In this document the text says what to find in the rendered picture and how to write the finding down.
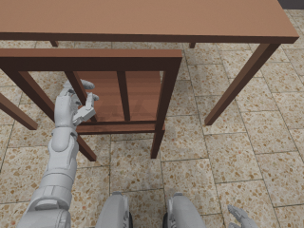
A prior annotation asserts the right robot hand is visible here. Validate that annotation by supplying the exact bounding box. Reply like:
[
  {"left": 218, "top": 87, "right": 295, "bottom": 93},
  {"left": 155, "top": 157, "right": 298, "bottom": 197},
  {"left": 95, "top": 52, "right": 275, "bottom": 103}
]
[{"left": 227, "top": 204, "right": 258, "bottom": 228}]

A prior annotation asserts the chair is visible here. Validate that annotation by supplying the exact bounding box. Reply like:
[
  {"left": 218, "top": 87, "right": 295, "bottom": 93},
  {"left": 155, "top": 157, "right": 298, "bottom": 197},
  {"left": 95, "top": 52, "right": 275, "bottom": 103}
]
[{"left": 0, "top": 47, "right": 182, "bottom": 162}]

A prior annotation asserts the robot right shin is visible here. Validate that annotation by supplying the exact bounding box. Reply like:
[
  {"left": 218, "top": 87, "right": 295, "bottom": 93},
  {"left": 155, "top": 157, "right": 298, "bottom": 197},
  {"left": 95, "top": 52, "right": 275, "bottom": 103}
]
[{"left": 167, "top": 192, "right": 183, "bottom": 228}]

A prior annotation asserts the table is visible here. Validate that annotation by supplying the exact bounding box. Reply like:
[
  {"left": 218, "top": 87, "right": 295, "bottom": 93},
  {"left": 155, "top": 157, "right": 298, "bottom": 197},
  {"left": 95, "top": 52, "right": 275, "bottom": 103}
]
[{"left": 0, "top": 0, "right": 300, "bottom": 130}]

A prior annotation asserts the robot left upper arm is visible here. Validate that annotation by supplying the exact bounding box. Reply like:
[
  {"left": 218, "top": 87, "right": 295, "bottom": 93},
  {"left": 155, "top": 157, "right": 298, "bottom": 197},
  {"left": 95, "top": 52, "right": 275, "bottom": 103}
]
[{"left": 18, "top": 208, "right": 71, "bottom": 228}]

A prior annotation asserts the robot left forearm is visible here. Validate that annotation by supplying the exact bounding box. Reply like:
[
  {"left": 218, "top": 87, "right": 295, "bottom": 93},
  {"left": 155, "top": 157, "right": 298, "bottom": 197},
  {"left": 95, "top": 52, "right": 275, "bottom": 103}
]
[{"left": 16, "top": 126, "right": 79, "bottom": 228}]

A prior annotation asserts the left robot thigh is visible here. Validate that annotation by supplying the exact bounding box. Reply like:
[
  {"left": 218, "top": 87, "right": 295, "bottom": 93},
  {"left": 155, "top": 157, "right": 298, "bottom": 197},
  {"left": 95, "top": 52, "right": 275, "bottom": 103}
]
[{"left": 95, "top": 194, "right": 129, "bottom": 228}]

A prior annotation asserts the left robot hand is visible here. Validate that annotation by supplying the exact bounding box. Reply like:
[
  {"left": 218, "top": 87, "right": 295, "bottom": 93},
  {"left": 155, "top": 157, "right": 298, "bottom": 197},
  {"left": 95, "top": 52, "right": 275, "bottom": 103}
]
[{"left": 54, "top": 79, "right": 100, "bottom": 130}]

